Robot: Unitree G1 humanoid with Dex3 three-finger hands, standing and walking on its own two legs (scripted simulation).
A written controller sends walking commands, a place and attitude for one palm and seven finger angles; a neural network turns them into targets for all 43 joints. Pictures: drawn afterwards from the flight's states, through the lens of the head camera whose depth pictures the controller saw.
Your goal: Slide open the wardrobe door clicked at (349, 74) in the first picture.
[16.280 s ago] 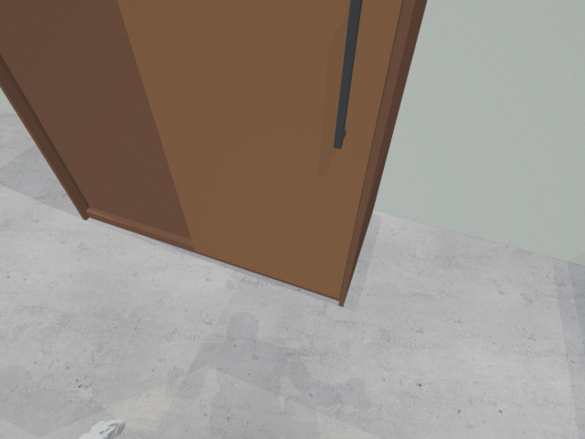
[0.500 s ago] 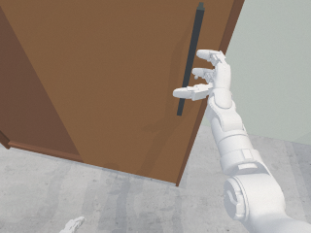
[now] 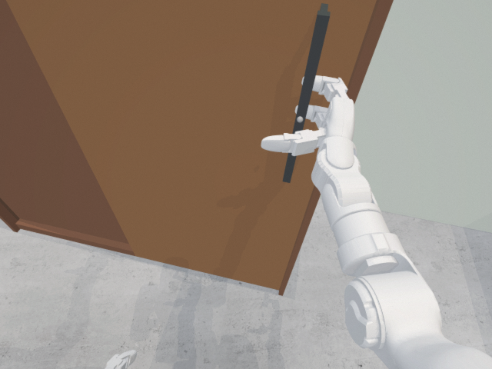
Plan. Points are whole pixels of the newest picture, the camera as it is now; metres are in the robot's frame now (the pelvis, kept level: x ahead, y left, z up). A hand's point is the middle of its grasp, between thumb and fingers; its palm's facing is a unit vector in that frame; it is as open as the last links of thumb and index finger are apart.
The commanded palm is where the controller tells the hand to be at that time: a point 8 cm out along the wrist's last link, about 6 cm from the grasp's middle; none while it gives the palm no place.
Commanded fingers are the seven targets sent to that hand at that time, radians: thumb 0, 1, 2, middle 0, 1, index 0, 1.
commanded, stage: slide the fingers in behind the handle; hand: right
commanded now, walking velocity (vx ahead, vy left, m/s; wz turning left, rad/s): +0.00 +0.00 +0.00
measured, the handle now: (301, 110) +0.52 -0.04 +0.16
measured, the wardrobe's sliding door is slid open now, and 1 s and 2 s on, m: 0.00 0.00 0.00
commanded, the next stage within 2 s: grip the handle and tug to test in 0.52 s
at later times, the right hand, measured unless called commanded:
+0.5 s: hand (293, 119) +0.47 -0.02 +0.18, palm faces +0.09 +1.00 +0.01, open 14.0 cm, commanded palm +0.44 -0.07 +0.18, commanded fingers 0.00 0.50 -0.30 0.30 1.20 0.30 1.20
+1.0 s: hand (300, 121) +0.46 -0.03 +0.18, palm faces +0.10 +1.00 +0.01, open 10.5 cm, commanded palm +0.43 -0.08 +0.18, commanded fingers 0.00 -0.43 -0.70 0.40 1.33 0.40 1.33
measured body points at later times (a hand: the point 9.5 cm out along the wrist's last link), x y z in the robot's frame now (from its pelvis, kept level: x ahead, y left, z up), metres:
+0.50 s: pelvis -0.01 +0.00 +0.00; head +0.02 +0.01 +0.45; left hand +0.05 +0.25 -0.13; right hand +0.46 -0.07 +0.18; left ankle +0.02 +0.12 -0.74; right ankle -0.03 -0.11 -0.74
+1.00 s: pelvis +0.00 +0.00 +0.00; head +0.02 +0.01 +0.45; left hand +0.08 +0.25 -0.13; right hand +0.45 -0.08 +0.18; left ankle +0.02 +0.12 -0.74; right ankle -0.03 -0.11 -0.74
